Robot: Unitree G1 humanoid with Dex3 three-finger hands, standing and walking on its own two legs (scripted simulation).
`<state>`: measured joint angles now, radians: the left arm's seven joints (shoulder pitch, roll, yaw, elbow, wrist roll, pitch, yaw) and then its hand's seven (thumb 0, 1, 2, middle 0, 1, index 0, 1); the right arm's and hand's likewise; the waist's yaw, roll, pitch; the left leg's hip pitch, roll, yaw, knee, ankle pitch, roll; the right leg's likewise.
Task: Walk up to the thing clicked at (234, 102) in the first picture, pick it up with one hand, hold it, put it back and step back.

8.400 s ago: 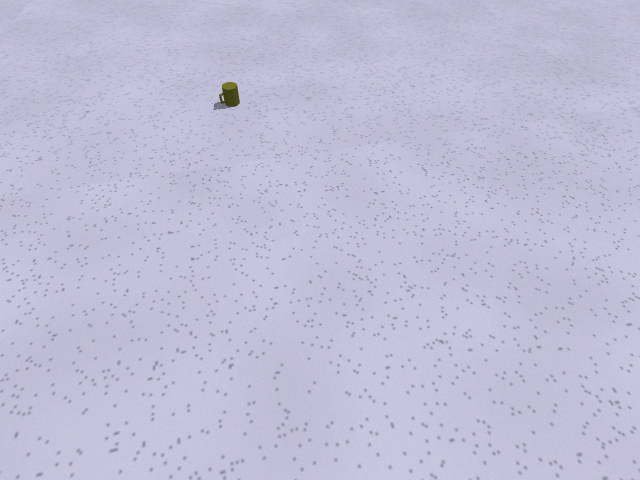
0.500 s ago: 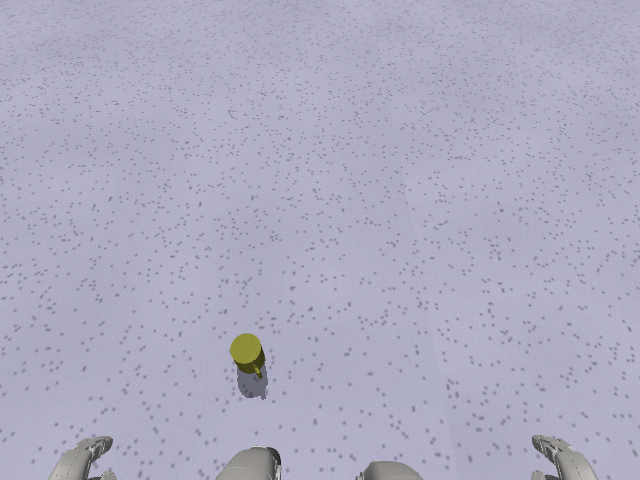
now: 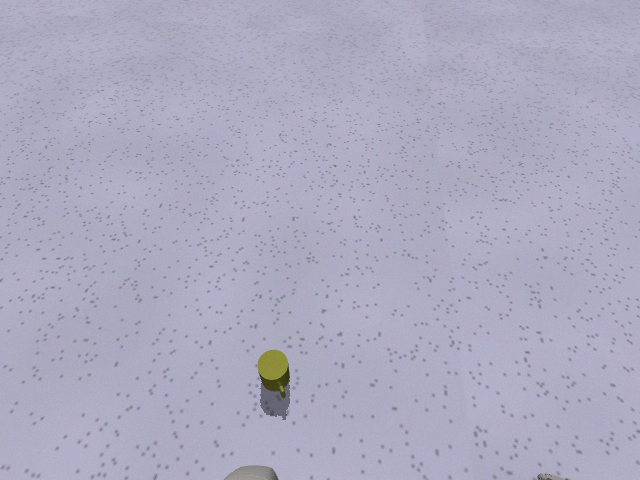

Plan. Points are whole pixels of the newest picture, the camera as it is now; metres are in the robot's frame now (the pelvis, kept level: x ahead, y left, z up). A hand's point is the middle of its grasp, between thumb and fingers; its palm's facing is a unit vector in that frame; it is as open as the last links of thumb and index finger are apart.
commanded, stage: walk up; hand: left
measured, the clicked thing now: (276, 376) +0.45 +0.16 -0.70
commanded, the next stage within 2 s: none
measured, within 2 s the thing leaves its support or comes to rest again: neither
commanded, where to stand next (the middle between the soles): +0.06 -0.02 m, yaw -5 degrees
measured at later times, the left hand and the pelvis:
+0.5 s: hand out of the picture +0.11 +0.23 -0.14, palm faces -0.11 -0.89 -0.44, open 7.4 cm; pelvis -0.03 -0.02 -0.01, yaw -4 degrees
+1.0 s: hand out of the picture +0.09 +0.25 -0.14, palm faces -0.10 -0.92 -0.38, open 7.4 cm; pelvis -0.01 -0.01 +0.00, yaw -3 degrees
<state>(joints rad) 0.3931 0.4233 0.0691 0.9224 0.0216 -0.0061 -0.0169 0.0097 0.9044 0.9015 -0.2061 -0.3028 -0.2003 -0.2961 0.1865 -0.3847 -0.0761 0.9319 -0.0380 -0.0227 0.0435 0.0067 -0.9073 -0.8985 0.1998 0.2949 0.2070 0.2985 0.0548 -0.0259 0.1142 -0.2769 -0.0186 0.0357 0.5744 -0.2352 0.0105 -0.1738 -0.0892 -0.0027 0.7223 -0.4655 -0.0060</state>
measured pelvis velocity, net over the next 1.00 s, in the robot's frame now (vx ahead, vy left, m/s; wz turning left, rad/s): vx -0.01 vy -0.01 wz -0.06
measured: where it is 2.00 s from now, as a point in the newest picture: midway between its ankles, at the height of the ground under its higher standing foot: outside the picture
